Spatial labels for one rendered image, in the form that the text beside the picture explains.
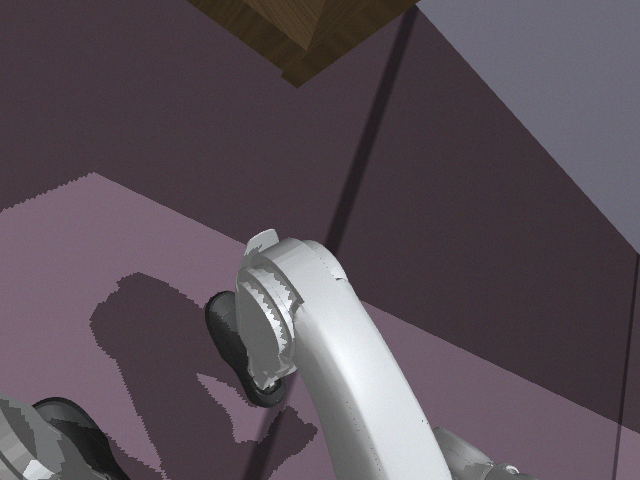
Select bookshelf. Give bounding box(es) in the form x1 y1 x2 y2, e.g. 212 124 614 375
186 0 420 88

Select right robot arm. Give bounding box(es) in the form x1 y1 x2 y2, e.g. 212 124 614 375
484 462 539 480

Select right robot hand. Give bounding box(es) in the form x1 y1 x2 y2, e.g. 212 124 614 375
432 427 497 480

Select left robot foot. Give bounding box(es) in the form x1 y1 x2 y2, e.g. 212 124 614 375
32 397 131 480

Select right robot foot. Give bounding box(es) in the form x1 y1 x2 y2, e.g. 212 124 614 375
205 291 286 408

